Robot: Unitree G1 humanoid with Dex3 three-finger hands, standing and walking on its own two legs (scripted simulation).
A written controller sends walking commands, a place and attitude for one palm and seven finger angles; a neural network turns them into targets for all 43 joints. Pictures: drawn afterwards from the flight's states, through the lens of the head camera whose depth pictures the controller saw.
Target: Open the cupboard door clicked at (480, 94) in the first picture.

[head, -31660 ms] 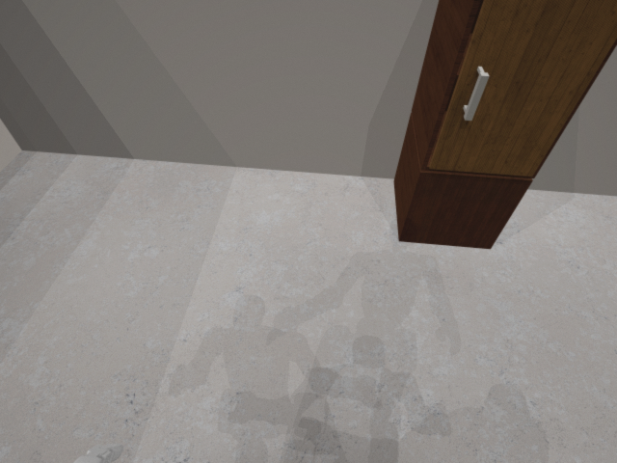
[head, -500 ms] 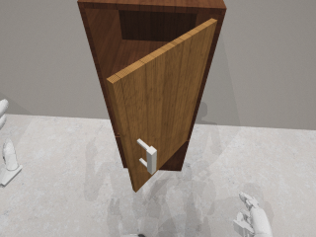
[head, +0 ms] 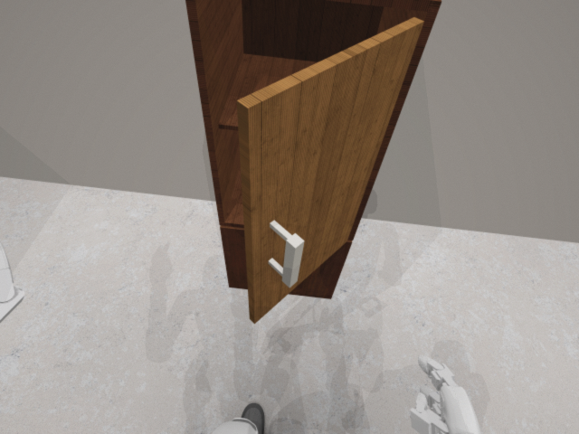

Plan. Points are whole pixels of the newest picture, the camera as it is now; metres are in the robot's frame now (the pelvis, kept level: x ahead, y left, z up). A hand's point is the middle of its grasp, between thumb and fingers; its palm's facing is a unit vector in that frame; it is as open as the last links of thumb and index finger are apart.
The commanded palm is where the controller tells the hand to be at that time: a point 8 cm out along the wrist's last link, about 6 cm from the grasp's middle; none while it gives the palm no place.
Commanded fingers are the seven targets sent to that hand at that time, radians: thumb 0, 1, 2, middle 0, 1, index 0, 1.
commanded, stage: step back with the hand held close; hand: left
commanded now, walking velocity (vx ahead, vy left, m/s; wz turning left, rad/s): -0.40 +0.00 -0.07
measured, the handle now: (283, 254) +0.40 +0.04 -0.04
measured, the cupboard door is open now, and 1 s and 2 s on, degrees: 50 50 50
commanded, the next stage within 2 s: stop stepping back and stand still in 0.28 s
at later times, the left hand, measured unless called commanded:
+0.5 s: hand out of the picture +0.10 +0.25 +0.17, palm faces +0.34 -0.81 -0.47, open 7.4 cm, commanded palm +0.06 +0.29 +0.19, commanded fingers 0.00 0.90 0.90 -0.20 -0.30 -0.20 -0.30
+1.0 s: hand out of the picture +0.07 +0.27 +0.16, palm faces +0.40 -0.79 -0.46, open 7.4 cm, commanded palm +0.02 +0.31 +0.19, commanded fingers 0.00 0.90 0.90 -0.20 -0.30 -0.20 -0.30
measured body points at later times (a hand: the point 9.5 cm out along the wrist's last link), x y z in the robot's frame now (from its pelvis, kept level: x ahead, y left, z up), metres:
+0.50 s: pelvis -0.09 +0.00 +0.00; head -0.09 +0.03 +0.45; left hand +0.08 +0.29 +0.19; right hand +0.05 -0.26 -0.07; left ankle -0.01 +0.10 -0.69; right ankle -0.11 -0.10 -0.73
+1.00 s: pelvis -0.13 +0.01 +0.01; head -0.14 +0.01 +0.46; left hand +0.04 +0.31 +0.19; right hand +0.01 -0.21 -0.09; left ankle -0.06 +0.11 -0.73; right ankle -0.17 -0.08 -0.73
